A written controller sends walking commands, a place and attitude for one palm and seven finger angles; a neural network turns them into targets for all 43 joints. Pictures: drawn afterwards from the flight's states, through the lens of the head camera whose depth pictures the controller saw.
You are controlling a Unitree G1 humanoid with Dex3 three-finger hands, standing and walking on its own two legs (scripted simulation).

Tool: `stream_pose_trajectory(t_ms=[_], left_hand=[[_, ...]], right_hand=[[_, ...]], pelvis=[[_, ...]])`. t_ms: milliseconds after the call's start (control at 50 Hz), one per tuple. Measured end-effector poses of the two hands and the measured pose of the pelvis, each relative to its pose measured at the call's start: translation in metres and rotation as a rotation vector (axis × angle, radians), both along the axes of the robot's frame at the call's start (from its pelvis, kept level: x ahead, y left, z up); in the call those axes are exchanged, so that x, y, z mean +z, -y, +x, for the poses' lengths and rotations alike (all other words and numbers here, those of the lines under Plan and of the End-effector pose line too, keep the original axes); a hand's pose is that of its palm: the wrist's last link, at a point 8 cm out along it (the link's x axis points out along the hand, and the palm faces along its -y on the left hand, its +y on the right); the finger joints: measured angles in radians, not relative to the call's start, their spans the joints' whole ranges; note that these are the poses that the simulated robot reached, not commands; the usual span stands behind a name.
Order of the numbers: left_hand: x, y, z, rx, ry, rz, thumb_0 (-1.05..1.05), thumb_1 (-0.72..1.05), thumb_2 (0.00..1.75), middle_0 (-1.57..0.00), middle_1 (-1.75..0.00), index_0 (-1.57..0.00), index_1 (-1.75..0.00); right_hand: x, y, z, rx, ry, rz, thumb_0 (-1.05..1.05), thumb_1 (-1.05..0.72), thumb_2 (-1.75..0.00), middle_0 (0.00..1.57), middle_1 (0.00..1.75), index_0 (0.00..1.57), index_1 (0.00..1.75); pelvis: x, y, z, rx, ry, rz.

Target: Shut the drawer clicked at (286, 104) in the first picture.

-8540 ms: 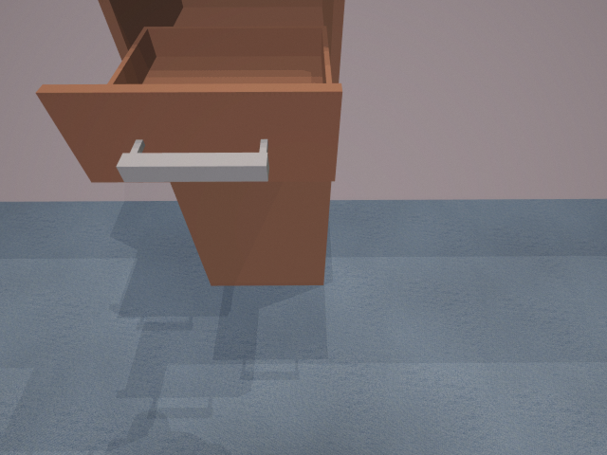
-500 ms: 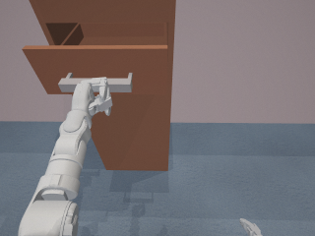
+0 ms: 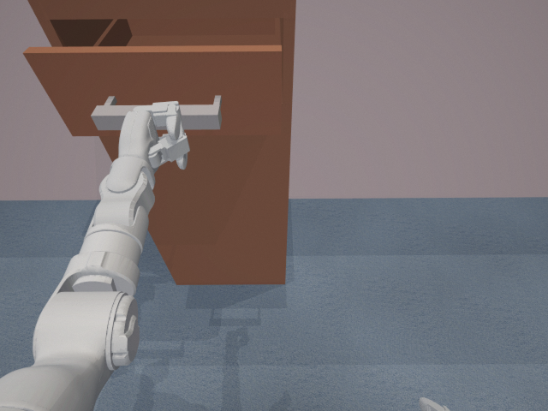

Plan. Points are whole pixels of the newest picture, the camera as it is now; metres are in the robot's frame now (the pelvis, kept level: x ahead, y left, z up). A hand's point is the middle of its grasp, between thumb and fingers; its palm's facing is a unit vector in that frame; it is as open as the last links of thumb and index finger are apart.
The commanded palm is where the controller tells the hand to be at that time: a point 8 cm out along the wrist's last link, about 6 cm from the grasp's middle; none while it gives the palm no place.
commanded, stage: push the drawer shut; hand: left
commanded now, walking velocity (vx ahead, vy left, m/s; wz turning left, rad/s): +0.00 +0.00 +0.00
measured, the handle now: (161, 109) +0.54 +0.19 +0.16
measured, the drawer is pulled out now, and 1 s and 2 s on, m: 0.11 0.00 0.00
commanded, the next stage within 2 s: pull the fist back off the drawer in 1.18 s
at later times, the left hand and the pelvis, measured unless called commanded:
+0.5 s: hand (188, 114) +0.52 +0.15 +0.16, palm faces +0.01 -1.00 -0.02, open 2.9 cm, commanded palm +0.52 +0.20 +0.16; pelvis +0.00 +0.01 -0.01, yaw -1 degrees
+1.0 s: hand (187, 97) +0.57 +0.16 +0.16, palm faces +0.01 -1.00 -0.01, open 2.8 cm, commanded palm +0.58 +0.20 +0.16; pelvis +0.01 +0.02 -0.01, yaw -1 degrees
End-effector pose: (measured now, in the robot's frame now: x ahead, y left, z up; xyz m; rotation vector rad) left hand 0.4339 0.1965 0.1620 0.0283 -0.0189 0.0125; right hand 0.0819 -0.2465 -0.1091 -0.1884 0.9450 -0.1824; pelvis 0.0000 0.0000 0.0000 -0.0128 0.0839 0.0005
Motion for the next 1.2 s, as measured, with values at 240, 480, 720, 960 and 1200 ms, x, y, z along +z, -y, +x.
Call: stream_pose_trajectory(t_ms=[240, 480, 720, 960, 1200], left_hand=[[0.0, -0.002, 0.031, -0.003, -0.014, -0.006, -0.02, 0.8, 0.98, -1.4, -1.6, -1.4, -1.6], [0.0, -0.005, 0.064, -0.006, -0.027, -0.011, -0.02, 0.78, 0.96, -1.4, -1.6, -1.4, -1.6], [0.001, -0.007, 0.093, -0.004, -0.039, -0.016, -0.02, 0.76, 0.95, -1.4, -1.6, -1.4, -1.6], [0.0, -0.014, 0.115, -0.009, -0.051, -0.017, -0.05, 0.67, 0.95, -1.4, -1.6, -1.4, -1.6], [0.002, -0.014, 0.114, 0.017, -0.047, -0.008, -0.01, 0.65, 0.96, -1.4, -1.6, -1.4, -1.6]], right_hand=[[-0.006, 0.011, -0.052, -0.072, -0.135, -0.028, 0.01, -0.9, -0.9, 0.2, 0.3, 0.21, 0.3], [-0.004, 0.01, -0.096, -0.132, -0.262, -0.048, 0.01, -0.9, -0.9, 0.2, 0.3, 0.21, 0.3], [-0.004, -0.002, -0.115, -0.148, -0.345, -0.043, 0.01, -0.9, -0.9, 0.2, 0.3, 0.21, 0.3], [-0.001, -0.008, -0.132, -0.154, -0.429, -0.051, 0.01, -0.9, -0.9, 0.2, 0.3, 0.21, 0.3], [0.001, -0.009, -0.146, -0.143, -0.461, -0.06, 0.01, -0.9, -0.9, 0.2, 0.3, 0.21, 0.3]], pelvis=[[-0.003, -0.001, -0.001, -0.011, -0.051, -0.005], [-0.006, -0.006, 0.002, -0.023, -0.108, -0.011], [-0.009, -0.013, 0.007, -0.027, -0.161, -0.019], [-0.013, -0.017, 0.011, -0.022, -0.212, -0.028], [-0.015, -0.018, 0.005, -0.008, -0.221, -0.038]])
